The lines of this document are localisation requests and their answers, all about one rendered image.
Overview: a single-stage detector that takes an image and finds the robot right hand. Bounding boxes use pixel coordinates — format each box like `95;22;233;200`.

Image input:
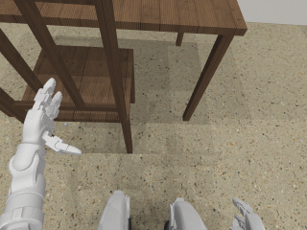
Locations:
229;197;266;230

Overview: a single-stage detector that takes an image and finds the robot left hand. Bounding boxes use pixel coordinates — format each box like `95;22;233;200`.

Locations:
22;78;83;156

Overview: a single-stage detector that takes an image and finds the chair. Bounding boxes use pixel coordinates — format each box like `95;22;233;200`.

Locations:
0;0;135;154

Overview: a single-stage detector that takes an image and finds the right robot thigh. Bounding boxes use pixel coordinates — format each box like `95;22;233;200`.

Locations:
169;201;207;230

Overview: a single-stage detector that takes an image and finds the robot right shin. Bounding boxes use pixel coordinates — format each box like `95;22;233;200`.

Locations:
169;197;184;230

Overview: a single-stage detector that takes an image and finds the left robot forearm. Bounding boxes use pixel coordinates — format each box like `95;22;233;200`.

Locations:
0;143;47;230

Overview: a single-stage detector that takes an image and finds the table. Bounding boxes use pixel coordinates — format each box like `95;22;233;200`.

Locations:
0;0;248;122

